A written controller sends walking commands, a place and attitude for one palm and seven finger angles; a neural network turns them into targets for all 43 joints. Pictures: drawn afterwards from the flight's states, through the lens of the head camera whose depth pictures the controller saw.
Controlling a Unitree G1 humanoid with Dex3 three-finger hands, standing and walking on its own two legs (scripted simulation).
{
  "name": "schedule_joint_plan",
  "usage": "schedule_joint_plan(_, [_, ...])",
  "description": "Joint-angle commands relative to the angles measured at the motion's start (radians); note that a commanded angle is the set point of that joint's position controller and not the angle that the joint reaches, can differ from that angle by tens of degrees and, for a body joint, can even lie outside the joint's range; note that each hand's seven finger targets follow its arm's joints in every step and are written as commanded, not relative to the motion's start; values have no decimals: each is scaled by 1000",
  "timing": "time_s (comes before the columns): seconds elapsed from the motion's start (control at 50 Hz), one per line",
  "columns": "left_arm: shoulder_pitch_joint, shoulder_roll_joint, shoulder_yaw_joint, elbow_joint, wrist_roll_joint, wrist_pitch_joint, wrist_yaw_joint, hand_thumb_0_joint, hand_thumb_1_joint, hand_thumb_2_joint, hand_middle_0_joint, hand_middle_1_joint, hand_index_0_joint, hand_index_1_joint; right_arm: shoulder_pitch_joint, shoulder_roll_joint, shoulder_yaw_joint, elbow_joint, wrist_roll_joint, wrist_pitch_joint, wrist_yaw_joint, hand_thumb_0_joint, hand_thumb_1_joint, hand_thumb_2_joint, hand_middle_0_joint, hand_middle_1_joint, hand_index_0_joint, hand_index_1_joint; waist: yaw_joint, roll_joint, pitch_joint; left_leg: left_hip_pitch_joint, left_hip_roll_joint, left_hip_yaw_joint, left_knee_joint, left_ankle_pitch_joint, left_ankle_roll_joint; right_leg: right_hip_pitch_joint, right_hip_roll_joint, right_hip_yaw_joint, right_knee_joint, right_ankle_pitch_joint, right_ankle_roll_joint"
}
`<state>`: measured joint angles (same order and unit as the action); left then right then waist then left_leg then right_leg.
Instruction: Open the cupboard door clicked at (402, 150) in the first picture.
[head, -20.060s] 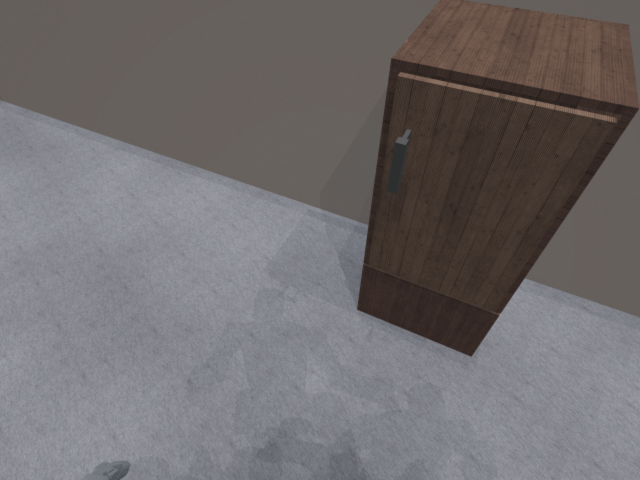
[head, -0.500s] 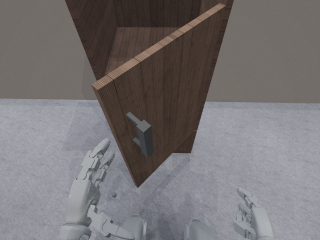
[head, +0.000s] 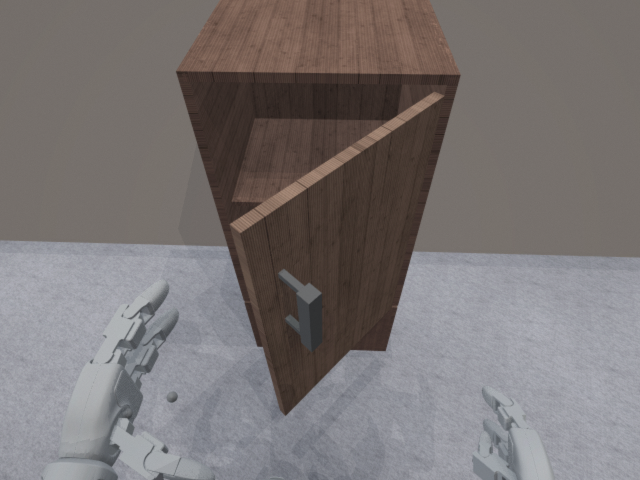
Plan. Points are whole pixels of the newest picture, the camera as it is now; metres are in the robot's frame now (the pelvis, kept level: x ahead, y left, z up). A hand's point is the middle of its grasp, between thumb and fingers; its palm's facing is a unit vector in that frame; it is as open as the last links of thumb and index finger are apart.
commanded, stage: draw the hand back to the body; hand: left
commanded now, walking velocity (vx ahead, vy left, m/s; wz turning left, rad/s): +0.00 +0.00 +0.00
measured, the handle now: (299, 310) +0.34 +0.06 +0.02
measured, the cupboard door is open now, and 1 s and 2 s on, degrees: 48 48 48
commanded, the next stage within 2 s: step back with the hand held close in 1.04 s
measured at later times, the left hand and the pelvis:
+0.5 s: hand (47, 331) +0.21 +0.25 +0.18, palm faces +0.35 -0.85 -0.39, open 11.0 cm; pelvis +0.02 +0.02 +0.05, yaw -1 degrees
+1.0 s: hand (14, 313) +0.21 +0.26 +0.21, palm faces +0.42 -0.82 -0.39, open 7.5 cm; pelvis +0.01 +0.01 +0.06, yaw -2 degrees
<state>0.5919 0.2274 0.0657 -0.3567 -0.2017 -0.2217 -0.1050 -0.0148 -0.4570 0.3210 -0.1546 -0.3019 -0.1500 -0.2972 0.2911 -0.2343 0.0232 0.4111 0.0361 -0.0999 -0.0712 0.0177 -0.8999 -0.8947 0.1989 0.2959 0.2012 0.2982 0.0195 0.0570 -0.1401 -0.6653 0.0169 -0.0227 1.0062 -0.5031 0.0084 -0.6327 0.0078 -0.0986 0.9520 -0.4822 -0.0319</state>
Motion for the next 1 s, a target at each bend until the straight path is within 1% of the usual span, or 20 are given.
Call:
schedule_joint_plan(0.0, [36,122,35,-283,137,71,155,0,-220,420,-160,-300,-160,-300,-65,-75,-26,-150,-12,-35,-41,0,-900,-900,200,300,200,300,6,24,-58,172,-11,7,-256,288,18,165,-23,70,-251,264,7])
schedule_joint_plan(0.04, [12,148,57,-277,159,108,193,0,-150,450,-162,-300,-162,-300,-79,-77,-19,-132,-14,-28,-47,0,-900,-900,200,300,200,300,6,-8,-30,212,-5,5,-282,308,21,190,-21,61,-286,272,10])
schedule_joint_plan(0.1, [-22,175,95,-269,169,128,224,0,-45,495,-166,-300,-166,-300,-100,-81,-13,-115,-19,-27,-59,0,-900,-900,200,300,200,300,9,-60,0,267,-1,5,-338,294,23,237,-21,57,-339,261,15])
schedule_joint_plan(0.12, [-34,193,111,-268,170,133,231,0,-10,510,-168,-300,-168,-300,-114,-86,-9,-106,-22,-30,-61,0,-900,-900,200,300,200,300,15,-43,0,285,-2,4,-359,300,24,267,-22,58,-357,264,11])
schedule_joint_plan(0.18, [-47,193,129,-276,174,137,240,0,95,555,-171,-300,-171,-300,-124,-83,-2,-84,-23,-43,-61,0,-900,-900,200,300,200,300,20,-13,20,348,3,4,-415,339,21,311,-23,52,-389,294,13])
schedule_joint_plan(0.24, [-85,203,153,-275,173,135,245,0,200,600,-175,-300,-175,-300,-143,-86,1,-59,-25,-58,-59,0,-900,-900,200,300,200,300,21,-19,49,389,5,0,-466,353,17,357,-23,50,-432,302,12])
schedule_joint_plan(0.3, [-82,210,184,-285,173,130,245,0,305,645,-179,-300,-179,-300,-150,-87,1,-35,-29,-73,-51,0,-900,-900,200,300,200,300,30,11,49,440,10,-2,-509,435,12,412,-20,46,-459,353,11])
schedule_joint_plan(0.32, [-82,232,212,-281,172,128,248,0,340,660,-180,-300,-180,-300,-156,-92,-2,-27,-31,-77,-49,0,-900,-900,200,300,200,300,37,-1,36,451,13,-4,-523,464,9,445,-22,44,-469,373,9])
schedule_joint_plan(0.36, [-86,224,223,-274,169,128,244,0,410,690,-182,-300,-182,-300,-165,-89,-3,-13,-31,-78,-43,0,-900,-900,200,300,200,300,36,-8,64,472,15,1,-544,500,6,459,-18,44,-488,396,12])
schedule_joint_plan(0.44, [-127,246,277,-259,160,120,242,0,550,750,-187,-300,-187,-300,-185,-95,-10,8,-35,-72,-37,0,-900,-900,200,300,200,300,40,-11,99,495,19,5,-593,473,2,495,-14,47,-532,385,9])
schedule_joint_plan(0.48, [-151,266,307,-291,160,109,243,0,620,780,-190,-300,-190,-300,-189,-94,-12,15,-37,-76,-33,0,-900,-900,200,300,200,300,46,30,72,519,17,8,-606,503,0,523,-16,51,-542,405,7])
schedule_joint_plan(0.52, [-157,283,338,-269,157,110,243,0,690,810,-192,-300,-192,-300,-197,-98,-16,26,-38,-73,-31,0,-900,-900,200,300,200,300,51,14,79,529,20,4,-619,516,-2,540,-11,52,-556,415,5])
schedule_joint_plan(0.6, [-199,301,383,-295,151,98,242,0,830,870,-198,-300,-198,-300,-199,-97,-21,40,-39,-71,-23,0,-900,-900,200,300,200,300,51,37,70,560,20,13,-629,565,-6,562,-10,58,-572,456,7])
schedule_joint_plan(0.64, [-207,318,414,-275,144,96,242,0,900,900,-200,-300,-200,-300,-206,-99,-25,47,-40,-66,-24,0,-900,-900,200,300,200,300,54,23,80,563,20,17,-636,562,-4,569,-10,61,-581,468,7])
schedule_joint_plan(0.66, [-193,281,383,-247,145,97,236,0,900,900,-200,-300,-200,-300,-206,-97,-26,53,-39,-64,-20,0,-900,-900,200,300,200,300,49,22,99,563,20,21,-638,562,-3,560,-9,61,-586,466,8])
schedule_joint_plan(0.7, [-177,250,355,-208,141,103,226,0,900,900,-200,-300,-200,-300,-205,-103,-31,53,-39,-53,-15,0,-900,-900,200,300,200,300,46,-26,115,563,23,23,-646,538,1,553,-8,59,-598,455,12])
schedule_joint_plan(0.72, [-180,240,340,-197,142,104,223,0,900,900,-200,-300,-200,-300,-210,-107,-33,51,-38,-49,-13,0,-900,-900,200,300,200,300,45,-15,128,557,23,23,-650,529,2,556,-8,59,-604,447,10])
schedule_joint_plan(0.82, [-208,302,385,-244,146,93,230,0,900,900,-200,-300,-200,-300,-225,-104,-36,52,-42,-46,-18,0,-900,-900,200,300,200,300,56,3,79,574,14,26,-653,497,9,585,-9,72,-613,448,6])
schedule_joint_plan(0.92, [-215,316,397,-268,147,89,234,0,900,900,-200,-300,-200,-300,-229,-98,-34,60,-43,-59,-21,0,-900,-900,200,300,200,300,57,26,82,574,8,30,-650,495,7,592,-11,77,-623,459,5])
schedule_joint_plan(0.98, [-210,294,380,-262,145,86,233,0,900,900,-200,-300,-200,-300,-230,-93,-33,65,-41,-64,-20,0,-900,-900,200,300,200,300,52,29,103,585,7,35,-650,488,8,570,-7,80,-633,450,8])
